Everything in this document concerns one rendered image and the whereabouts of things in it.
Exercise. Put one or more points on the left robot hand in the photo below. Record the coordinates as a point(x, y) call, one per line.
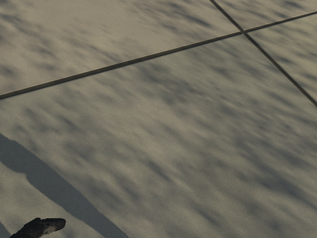
point(39, 227)

